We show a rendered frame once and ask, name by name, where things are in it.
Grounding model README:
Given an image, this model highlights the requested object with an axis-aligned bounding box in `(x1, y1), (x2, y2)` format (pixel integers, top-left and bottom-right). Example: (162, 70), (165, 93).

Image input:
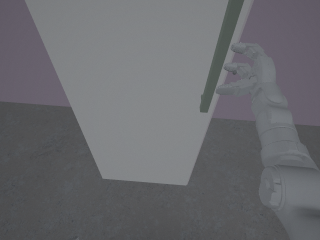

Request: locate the robot right hand
(215, 42), (276, 97)

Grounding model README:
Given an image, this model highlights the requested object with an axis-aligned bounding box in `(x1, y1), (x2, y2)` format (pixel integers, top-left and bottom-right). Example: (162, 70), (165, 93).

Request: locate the right robot upper arm
(258, 164), (320, 240)

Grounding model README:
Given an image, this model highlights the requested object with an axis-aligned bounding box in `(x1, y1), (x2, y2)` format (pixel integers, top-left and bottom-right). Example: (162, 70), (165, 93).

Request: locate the handle
(199, 0), (244, 113)

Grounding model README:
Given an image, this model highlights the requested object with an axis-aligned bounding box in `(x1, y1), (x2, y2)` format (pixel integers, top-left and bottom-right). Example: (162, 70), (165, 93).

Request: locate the robot right forearm
(250, 82), (320, 172)

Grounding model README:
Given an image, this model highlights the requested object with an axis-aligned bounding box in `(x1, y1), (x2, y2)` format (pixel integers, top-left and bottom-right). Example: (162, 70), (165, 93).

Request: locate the fridge door
(25, 0), (252, 186)

